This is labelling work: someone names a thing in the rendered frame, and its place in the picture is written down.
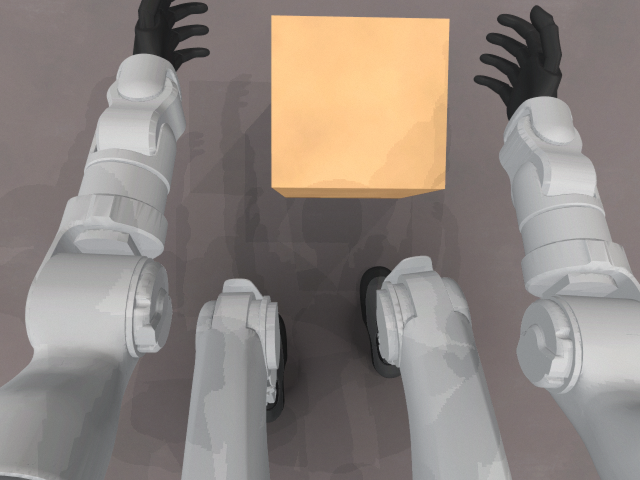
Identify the right robot hand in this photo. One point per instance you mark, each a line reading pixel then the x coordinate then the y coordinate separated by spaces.
pixel 539 73

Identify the carton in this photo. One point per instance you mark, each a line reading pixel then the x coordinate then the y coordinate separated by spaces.
pixel 358 106

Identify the robot left foot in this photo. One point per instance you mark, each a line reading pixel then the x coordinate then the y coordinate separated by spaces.
pixel 273 410

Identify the robot left upper arm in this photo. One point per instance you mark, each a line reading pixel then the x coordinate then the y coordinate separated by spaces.
pixel 92 316

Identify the right robot forearm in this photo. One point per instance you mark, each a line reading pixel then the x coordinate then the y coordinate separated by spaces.
pixel 567 243

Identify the robot right upper arm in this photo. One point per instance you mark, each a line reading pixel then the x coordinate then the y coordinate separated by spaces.
pixel 585 351

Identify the right robot thigh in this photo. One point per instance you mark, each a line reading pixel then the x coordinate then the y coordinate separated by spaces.
pixel 453 428

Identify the left robot forearm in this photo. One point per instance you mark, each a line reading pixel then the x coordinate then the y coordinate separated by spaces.
pixel 120 206

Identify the left robot hand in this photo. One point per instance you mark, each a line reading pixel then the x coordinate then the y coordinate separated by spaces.
pixel 154 34

